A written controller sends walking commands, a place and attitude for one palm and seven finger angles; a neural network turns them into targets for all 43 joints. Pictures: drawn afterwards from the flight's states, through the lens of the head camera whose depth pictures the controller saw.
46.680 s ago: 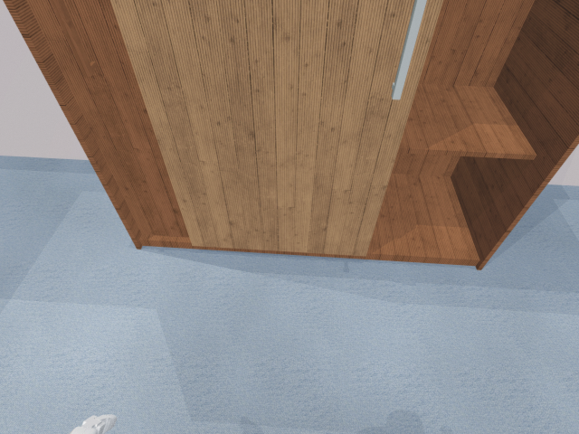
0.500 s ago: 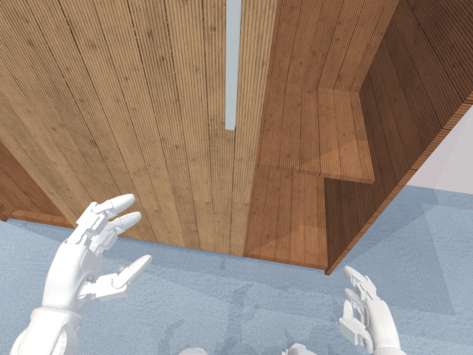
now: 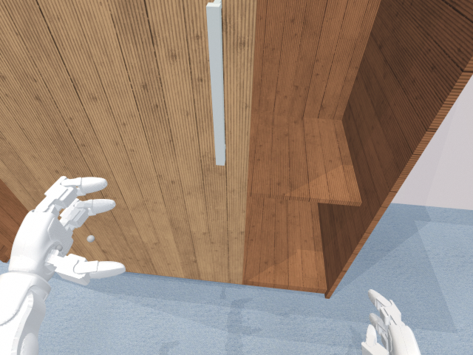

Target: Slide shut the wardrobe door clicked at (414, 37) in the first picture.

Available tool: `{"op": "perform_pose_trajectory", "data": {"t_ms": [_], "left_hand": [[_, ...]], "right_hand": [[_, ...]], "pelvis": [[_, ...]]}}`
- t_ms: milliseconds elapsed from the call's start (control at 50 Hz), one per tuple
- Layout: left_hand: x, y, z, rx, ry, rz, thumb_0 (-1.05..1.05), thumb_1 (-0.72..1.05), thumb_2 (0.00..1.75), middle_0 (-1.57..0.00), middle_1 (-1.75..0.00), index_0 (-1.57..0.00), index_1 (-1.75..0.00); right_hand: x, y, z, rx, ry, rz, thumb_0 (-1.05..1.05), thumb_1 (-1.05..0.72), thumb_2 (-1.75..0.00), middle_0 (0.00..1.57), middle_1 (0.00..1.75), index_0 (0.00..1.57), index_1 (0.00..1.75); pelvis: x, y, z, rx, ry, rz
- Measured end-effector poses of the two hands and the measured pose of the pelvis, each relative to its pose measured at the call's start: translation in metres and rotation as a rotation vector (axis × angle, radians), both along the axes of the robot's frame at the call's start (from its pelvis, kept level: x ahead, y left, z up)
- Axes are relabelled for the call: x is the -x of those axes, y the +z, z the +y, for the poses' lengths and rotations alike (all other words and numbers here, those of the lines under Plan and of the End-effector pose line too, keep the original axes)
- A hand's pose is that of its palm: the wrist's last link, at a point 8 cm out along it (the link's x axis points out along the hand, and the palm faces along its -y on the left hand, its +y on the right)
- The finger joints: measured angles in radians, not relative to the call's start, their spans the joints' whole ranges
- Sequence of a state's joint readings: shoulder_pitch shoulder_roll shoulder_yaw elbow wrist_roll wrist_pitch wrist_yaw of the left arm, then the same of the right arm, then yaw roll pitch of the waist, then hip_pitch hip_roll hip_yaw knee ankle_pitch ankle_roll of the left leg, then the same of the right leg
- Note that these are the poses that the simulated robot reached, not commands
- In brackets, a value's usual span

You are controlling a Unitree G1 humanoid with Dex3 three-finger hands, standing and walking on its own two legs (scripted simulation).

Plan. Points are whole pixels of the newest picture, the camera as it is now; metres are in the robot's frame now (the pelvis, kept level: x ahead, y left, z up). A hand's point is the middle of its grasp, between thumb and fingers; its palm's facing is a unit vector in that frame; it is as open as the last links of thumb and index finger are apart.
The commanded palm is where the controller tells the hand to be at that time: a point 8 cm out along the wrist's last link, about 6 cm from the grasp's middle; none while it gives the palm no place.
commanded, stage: raise the hand with hooked fingers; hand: left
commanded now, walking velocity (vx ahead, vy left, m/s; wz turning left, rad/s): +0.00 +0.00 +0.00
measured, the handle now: (219, 95) +0.52 +0.09 +0.19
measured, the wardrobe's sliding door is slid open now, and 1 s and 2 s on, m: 0.35 0.35 0.35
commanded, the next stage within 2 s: move the hooked fingers beside the handle in 0.98 s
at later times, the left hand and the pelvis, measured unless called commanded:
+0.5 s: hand (53, 170) +0.28 +0.27 +0.22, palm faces +0.10 -0.99 -0.12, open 14.0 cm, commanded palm +0.24 +0.31 +0.22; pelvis +0.00 -0.01 +0.01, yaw +0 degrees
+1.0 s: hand (57, 169) +0.28 +0.27 +0.21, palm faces +0.10 -0.99 -0.10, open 14.0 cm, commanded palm +0.24 +0.31 +0.22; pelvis +0.00 -0.01 +0.01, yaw +0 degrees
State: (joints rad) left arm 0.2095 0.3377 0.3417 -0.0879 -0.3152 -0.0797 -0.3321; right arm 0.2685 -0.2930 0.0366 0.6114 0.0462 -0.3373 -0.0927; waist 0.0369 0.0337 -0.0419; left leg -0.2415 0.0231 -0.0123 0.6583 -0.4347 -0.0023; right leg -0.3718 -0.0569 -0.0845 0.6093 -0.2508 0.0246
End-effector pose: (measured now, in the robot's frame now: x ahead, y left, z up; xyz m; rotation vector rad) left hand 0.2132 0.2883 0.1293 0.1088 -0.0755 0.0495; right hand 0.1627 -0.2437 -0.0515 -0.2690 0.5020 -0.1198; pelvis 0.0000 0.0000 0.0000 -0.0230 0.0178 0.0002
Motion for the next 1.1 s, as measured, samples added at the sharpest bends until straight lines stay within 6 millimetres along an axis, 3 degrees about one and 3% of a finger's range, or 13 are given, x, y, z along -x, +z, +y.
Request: {"op": "perform_pose_trajectory", "data": {"t_ms": [200,360,540,740,1100], "left_hand": [[-0.014,0.041,0.017,0.001,0.024,-0.031,0.0,-0.42,0.33,-0.3,-1.15,-0.3,-1.15],[-0.025,0.07,0.024,-0.014,0.034,-0.056,-0.01,-0.49,0.31,-0.3,-1.19,-0.3,-1.19],[-0.043,0.096,0.033,-0.015,0.033,-0.063,-0.01,-0.5,0.3,-0.3,-1.2,-0.3,-1.2],[-0.045,0.082,0.025,0.006,0.017,-0.028,-0.01,-0.5,0.3,-0.3,-1.2,-0.3,-1.2],[-0.045,0.086,0.031,0.004,0.036,-0.034,-0.01,-0.5,0.3,-0.3,-1.2,-0.3,-1.2]], "right_hand": [[-0.025,0.011,0.02,-0.06,0.062,-0.053,0.01,-0.91,-0.9,0.2,0.3,0.2,0.3],[-0.017,0.001,0.024,-0.087,0.07,-0.002,0.01,-0.9,-0.9,0.21,0.3,0.2,0.3],[-0.003,-0.005,0.008,-0.082,0.033,0.051,0.02,-0.9,-0.9,0.21,0.3,0.2,0.3],[-0.002,-0.001,-0.006,-0.065,-0.004,0.041,0.02,-0.91,-0.9,0.2,0.3,0.2,0.3],[-0.014,0.001,0.012,-0.085,0.029,0.019,0.02,-0.91,-0.9,0.21,0.3,0.2,0.3]], "pelvis": [[-0.002,0.009,-0.006,-0.003,0.001,-0.039],[-0.001,0.012,-0.01,-0.007,0.004,-0.053],[0.001,0.014,-0.013,-0.011,-0.001,-0.051],[0.001,0.014,-0.012,-0.014,-0.015,-0.043],[-0.002,0.015,-0.01,-0.012,-0.009,-0.049]]}}
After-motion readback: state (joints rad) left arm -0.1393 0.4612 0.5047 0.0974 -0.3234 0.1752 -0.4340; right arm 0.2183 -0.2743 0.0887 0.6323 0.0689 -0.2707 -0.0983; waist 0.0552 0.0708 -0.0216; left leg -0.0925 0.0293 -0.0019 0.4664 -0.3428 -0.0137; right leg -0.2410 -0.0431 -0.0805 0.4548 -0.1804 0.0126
